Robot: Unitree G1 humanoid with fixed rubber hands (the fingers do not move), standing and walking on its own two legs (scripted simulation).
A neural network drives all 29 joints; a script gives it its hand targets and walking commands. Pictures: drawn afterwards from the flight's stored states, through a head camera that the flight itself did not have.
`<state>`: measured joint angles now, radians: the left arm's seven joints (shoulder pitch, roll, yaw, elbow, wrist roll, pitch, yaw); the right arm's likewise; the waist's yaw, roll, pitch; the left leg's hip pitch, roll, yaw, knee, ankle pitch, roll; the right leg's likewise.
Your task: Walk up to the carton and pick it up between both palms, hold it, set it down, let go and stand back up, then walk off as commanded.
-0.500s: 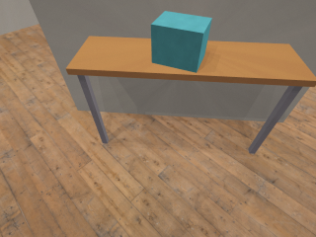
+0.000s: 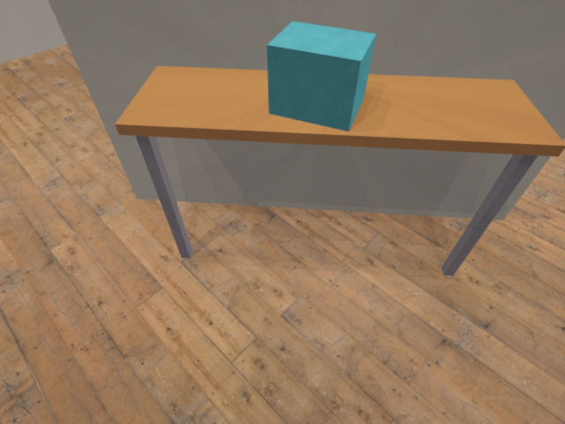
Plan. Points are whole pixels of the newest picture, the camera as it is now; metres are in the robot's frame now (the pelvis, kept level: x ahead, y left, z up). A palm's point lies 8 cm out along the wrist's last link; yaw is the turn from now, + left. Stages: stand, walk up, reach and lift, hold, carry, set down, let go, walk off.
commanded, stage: stand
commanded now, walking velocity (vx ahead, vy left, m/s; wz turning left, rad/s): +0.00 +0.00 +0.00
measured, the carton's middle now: (320, 75) +0.99 -0.06 +0.02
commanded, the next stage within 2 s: none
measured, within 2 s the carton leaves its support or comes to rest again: neither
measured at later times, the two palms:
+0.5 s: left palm out of the picture +0.07 +0.31 -0.11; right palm out of the picture +0.08 -0.30 -0.11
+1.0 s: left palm out of the picture +0.07 +0.31 -0.12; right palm out of the picture +0.07 -0.31 -0.11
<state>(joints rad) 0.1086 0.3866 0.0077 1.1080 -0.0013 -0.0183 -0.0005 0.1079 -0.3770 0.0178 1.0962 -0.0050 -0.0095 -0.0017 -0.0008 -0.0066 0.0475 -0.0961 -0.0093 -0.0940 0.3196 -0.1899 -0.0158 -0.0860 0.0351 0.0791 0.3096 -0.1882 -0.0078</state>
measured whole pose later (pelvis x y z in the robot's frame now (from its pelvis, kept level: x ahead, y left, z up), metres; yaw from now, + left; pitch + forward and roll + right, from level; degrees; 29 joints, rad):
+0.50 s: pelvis +0.00 +0.00 +0.00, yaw +0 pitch -2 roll +0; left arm 0.11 0.39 0.01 1.10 0.00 -0.01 0.00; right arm 0.11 -0.37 0.02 1.09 -0.01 -0.01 0.00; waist 0.00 0.00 0.05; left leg -0.10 -0.01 -0.09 0.32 -0.19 -0.02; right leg -0.09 0.03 0.08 0.31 -0.19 -0.01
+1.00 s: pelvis +0.00 +0.00 +0.00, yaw +0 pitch -2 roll +0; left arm 0.13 0.38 0.00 1.10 0.00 -0.01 0.00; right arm 0.12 -0.38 0.01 1.08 -0.01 -0.01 0.00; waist 0.00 0.00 0.05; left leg -0.10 0.00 -0.09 0.32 -0.19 -0.02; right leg -0.09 0.03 0.07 0.32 -0.19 -0.01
